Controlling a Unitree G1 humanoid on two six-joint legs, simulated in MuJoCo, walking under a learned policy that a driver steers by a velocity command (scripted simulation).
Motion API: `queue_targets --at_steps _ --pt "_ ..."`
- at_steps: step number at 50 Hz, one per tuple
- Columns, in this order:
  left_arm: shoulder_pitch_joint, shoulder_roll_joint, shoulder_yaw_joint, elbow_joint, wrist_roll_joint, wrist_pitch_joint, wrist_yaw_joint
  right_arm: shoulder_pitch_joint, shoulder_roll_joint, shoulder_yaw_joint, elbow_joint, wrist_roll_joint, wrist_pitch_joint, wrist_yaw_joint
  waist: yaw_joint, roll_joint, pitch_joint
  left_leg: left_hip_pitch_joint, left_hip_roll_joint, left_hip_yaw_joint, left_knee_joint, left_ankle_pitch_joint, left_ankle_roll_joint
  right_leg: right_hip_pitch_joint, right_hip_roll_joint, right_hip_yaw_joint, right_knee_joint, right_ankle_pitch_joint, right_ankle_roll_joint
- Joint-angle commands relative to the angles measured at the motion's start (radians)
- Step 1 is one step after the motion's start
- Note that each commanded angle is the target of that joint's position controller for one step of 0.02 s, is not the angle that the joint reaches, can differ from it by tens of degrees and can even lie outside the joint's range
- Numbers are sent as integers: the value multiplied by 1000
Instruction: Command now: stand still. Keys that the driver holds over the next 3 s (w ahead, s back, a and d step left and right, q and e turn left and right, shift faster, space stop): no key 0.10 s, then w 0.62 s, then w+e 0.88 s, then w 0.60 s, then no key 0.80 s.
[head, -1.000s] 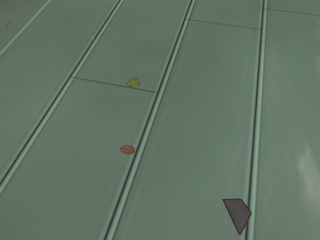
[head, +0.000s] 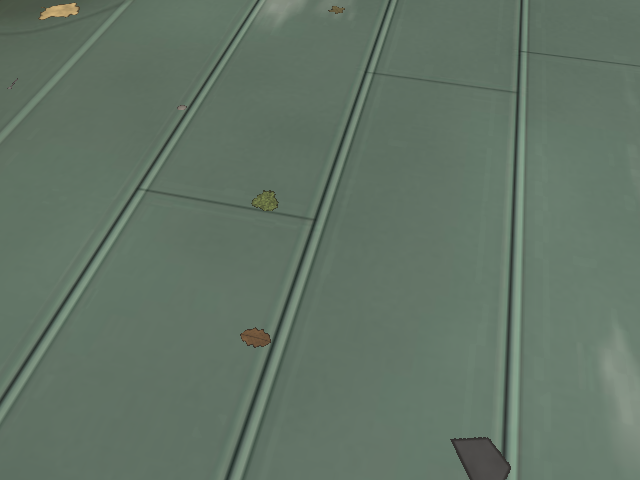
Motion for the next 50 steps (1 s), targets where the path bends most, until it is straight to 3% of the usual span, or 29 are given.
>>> queue_targets --at_steps 1,5,6,8,10,13,14,15,16,18,19,20,21,22,24,26,31,36,38,39,40,41,42,43,44,45,46,48,50 --pt "5 104 15 -26 0 -7 4 49 -98 -15 -10 0 -8 -3 -1 6 0 -110 17 -8 -105 113 14 70 -22 19 -73 100 -28" --pt "22 98 13 -20 0 -8 6 63 -90 -11 7 1 -9 -3 -1 6 4 -114 16 -5 -108 105 14 67 -20 19 -75 93 -28" --pt "40 87 10 -10 0 -7 7 84 -80 -9 20 2 -7 -4 -2 7 -17 -108 7 4 -114 6 18 75 -9 8 -77 -13 -29" --pt "55 105 18 -8 -10 -6 10 82 -108 -19 15 11 -3 -10 -4 21 27 -157 -1 -5 -107 -281 52 8 21 -13 -46 -331 -47" --pt "42 100 18 -25 -12 -25 7 93 -117 -23 3 18 -13 -12 -16 30 98 -206 37 -66 -129 -435 94 -83 11 7 -28 -453 -67" --pt "12 51 11 -52 -17 -73 -14 173 -162 -43 18 32 -42 -1 -47 139 104 -105 183 -281 -236 -493 182 -195 30 -52 141 -269 -51" --pt "10 37 8 -60 -22 -87 -23 166 -186 -53 16 35 -47 3 -40 189 112 -91 254 -375 -282 -495 218 -214 28 -75 214 -190 -53" --pt "13 41 8 -64 -25 -97 -30 144 -181 -53 4 36 -51 6 -29 183 128 -123 282 -407 -298 -464 231 -199 6 -59 229 -182 -69" --pt "45 35 8 -59 -31 -106 -35 109 -174 -51 -9 37 -53 9 1 177 138 -158 273 -382 -282 -426 221 -145 3 -61 172 -197 -87" --pt "211 55 20 0 -32 -114 -35 15 -152 -44 -48 40 -55 16 82 124 122 -286 161 -220 -143 -244 149 128 11 -41 -21 -135 -97" --pt "344 134 45 36 -27 -118 -34 -31 -109 -33 -79 38 -66 18 126 -44 80 -417 46 -55 120 -57 86 287 -101 181 -125 -191 -147" --pt "488 260 77 58 -29 -123 -43 -29 -67 -23 -116 32 -87 14 155 -306 -5 -578 -51 56 463 -114 30 448 -318 588 -279 -214 -279" --pt "450 184 48 46 -8 -135 -48 -44 -101 -32 -124 44 -103 17 116 -202 1 -676 -24 -46 677 -215 42 444 -386 713 -310 -191 -308" --pt "376 131 33 18 -5 -144 -49 -36 -100 -32 -120 57 -113 28 75 -121 47 -727 24 -75 771 -152 68 415 -369 611 -293 -124 -284" --pt "305 94 16 -15 -7 -143 -56 -55 -107 -41 -117 46 -123 40 42 -49 65 -749 91 -45 732 4 92 379 -299 397 -307 23 -229" --pt "327 53 -1 -16 -2 -126 -51 -84 -110 -52 -128 36 -116 50 35 -77 51 -682 116 -3 641 77 79 339 -230 243 -327 188 -188" --pt "332 121 4 -46 4 -104 -14 -286 -34 -20 -210 29 -96 63 53 -68 94 -557 82 72 276 246 16 170 -182 94 -398 241 -189" --pt "378 147 22 -37 -21 -105 -10 -387 -89 -22 -261 39 -93 79 42 -89 119 -449 53 64 81 330 51 222 -236 61 -408 278 -175" --pt "363 157 30 -44 -18 -97 -11 -339 -128 -40 -261 36 -100 82 -8 -93 70 -355 26 60 54 290 79 286 -254 65 -307 515 -153" --pt "347 167 34 -53 -12 -90 -13 -254 -159 -57 -243 36 -102 79 -59 -110 5 -236 -3 75 61 258 95 296 -244 55 -198 696 -140" --pt "329 158 30 -65 -4 -82 -15 -85 -199 -82 -193 41 -100 71 -142 -108 -96 -23 -24 86 57 244 118 244 -198 29 -6 773 -115" --pt "316 131 17 -96 10 -80 -19 102 -264 -103 -156 31 -97 58 -211 -49 -235 291 131 -81 80 180 169 32 -147 11 285 545 -84" --pt "462 -41 -24 -106 -1 -96 -26 183 -341 -115 -130 7 -91 62 -125 243 -424 595 409 -578 -67 -90 316 -307 46 -10 675 -161 -23" --pt "424 41 -4 -93 -31 -118 -29 155 -250 -89 -135 9 -94 66 -144 224 -409 523 416 -747 -218 -194 302 -390 32 131 832 -322 -38" --pt "326 108 19 -131 -56 -128 -27 48 -197 -72 -145 16 -101 65 -116 180 -224 367 393 -576 -232 -175 244 -469 -19 113 878 -253 -54" --pt "266 116 23 -147 -55 -130 -18 -43 -161 -62 -161 17 -108 67 -82 102 -136 202 361 -420 -252 -60 212 -438 -77 90 846 -153 -61" --pt "243 105 32 -149 -42 -123 -9 -97 -133 -56 -159 7 -115 72 -51 70 -85 67 323 -300 -280 51 188 -382 -111 85 793 -89 -64" --pt "288 62 40 -139 -39 -90 -9 -131 -92 -49 -140 -8 -122 75 6 110 -60 -53 262 -133 -328 130 163 -277 -147 92 725 -42 -72" --pt "270 45 46 -157 -38 -63 -8 -117 -101 -54 -120 -5 -128 69 19 100 -21 -98 254 -49 -368 179 180 -297 -155 83 696 -22 -72"
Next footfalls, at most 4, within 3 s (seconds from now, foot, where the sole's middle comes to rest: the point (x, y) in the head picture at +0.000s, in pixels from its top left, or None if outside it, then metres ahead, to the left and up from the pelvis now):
0.82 left None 0.44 0.12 -0.77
1.38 right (412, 400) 0.69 -0.17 -0.77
1.88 left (380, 275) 1.05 -0.11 -0.77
2.38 right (502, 241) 1.18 -0.46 -0.77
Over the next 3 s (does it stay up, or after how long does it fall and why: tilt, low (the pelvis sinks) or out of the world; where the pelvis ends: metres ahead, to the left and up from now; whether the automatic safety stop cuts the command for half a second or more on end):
stays up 1.19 -0.32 0.00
